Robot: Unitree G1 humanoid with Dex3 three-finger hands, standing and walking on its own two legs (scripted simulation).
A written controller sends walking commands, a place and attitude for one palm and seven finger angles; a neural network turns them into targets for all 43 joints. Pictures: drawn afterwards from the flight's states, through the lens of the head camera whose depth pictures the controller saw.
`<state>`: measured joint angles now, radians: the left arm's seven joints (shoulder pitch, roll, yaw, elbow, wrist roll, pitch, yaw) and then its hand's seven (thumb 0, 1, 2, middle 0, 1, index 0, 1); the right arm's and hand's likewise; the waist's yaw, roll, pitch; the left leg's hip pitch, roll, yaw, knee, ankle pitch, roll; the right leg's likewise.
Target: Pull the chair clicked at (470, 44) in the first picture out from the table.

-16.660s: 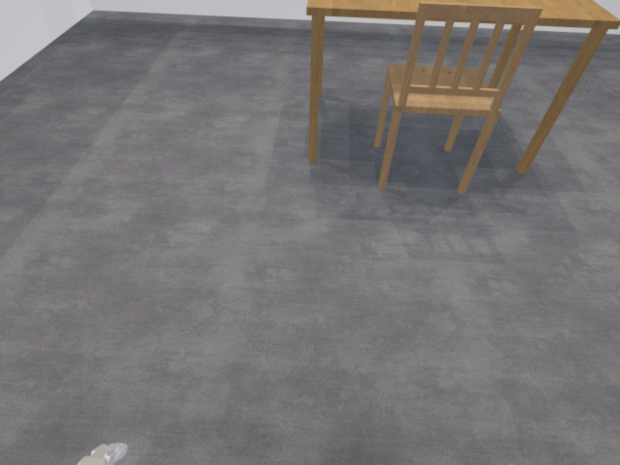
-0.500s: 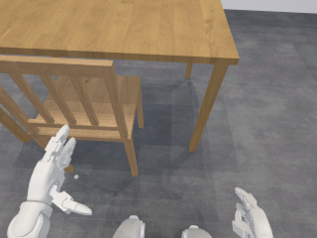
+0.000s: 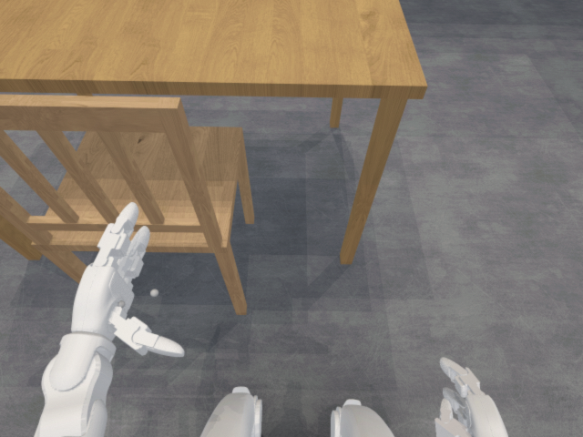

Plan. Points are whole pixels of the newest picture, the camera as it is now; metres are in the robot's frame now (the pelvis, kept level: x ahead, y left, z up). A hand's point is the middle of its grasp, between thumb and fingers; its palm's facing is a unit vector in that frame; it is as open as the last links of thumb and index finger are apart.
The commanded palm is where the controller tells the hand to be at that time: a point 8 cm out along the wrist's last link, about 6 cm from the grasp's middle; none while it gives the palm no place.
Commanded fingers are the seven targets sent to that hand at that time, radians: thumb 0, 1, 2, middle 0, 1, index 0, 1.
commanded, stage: aim the fingers beside a spindle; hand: left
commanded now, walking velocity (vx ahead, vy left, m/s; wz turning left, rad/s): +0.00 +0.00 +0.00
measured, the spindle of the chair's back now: (85, 180) +0.51 +0.38 -0.01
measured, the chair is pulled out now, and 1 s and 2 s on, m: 0.00 0.00 0.00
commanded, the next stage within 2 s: none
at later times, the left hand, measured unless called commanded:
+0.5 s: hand (175, 273) +0.33 +0.18 +0.01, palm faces -0.01 -1.00 -0.03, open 16.9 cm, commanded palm +0.31 +0.23 +0.02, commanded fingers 0.00 -0.50 0.30 -0.06 -0.08 -0.06 -0.08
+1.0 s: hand (190, 252) +0.37 +0.16 +0.01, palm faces +0.00 -1.00 -0.05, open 16.9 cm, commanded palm +0.34 +0.22 +0.00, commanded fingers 0.00 -0.50 0.30 -0.06 -0.08 -0.06 -0.08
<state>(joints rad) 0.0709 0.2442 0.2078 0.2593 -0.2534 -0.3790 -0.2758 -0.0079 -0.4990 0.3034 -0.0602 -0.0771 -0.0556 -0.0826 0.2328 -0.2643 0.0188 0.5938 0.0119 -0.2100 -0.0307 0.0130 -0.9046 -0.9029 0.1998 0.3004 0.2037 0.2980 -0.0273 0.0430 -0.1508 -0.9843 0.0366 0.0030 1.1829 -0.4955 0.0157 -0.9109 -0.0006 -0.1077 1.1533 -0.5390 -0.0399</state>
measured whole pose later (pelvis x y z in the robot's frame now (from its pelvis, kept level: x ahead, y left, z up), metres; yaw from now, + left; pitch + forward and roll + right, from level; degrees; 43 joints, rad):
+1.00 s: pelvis +0.00 +0.01 -0.02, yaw -1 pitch +22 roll -2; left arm -0.22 0.22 0.18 0.49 -0.15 -0.42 -0.12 -0.01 -0.50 0.30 -0.06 -0.08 -0.06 -0.08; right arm 0.24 -0.25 0.02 0.60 -0.01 -0.06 0.01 0.01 -0.91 -0.90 0.20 0.30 0.20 0.30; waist -0.05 0.03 -0.18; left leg -1.13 0.04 0.04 1.27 -0.52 0.03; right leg -1.08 0.00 -0.07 1.26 -0.56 -0.02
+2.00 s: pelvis +0.00 +0.01 -0.02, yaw -1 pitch +22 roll -2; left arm -0.23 0.22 0.17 0.52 -0.16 -0.43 -0.12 -0.01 -0.50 0.30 -0.06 -0.08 -0.06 -0.08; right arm 0.21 -0.25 0.02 0.59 0.00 -0.04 0.00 0.01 -0.91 -0.90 0.20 0.30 0.20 0.30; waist -0.05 0.03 -0.18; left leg -1.13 0.03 0.02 1.28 -0.52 0.03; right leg -1.07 -0.01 -0.08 1.26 -0.56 -0.03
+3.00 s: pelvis +0.00 +0.01 -0.02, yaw -1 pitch +22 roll -2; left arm -0.22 0.22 0.17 0.52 -0.15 -0.44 -0.11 -0.01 -0.50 0.30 -0.06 -0.08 -0.06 -0.08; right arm 0.21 -0.25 0.02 0.59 0.00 -0.05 0.00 0.01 -0.91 -0.90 0.20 0.30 0.20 0.30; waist -0.05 0.03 -0.18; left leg -1.14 0.03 0.02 1.28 -0.53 0.03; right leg -1.07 -0.01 -0.09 1.26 -0.57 -0.02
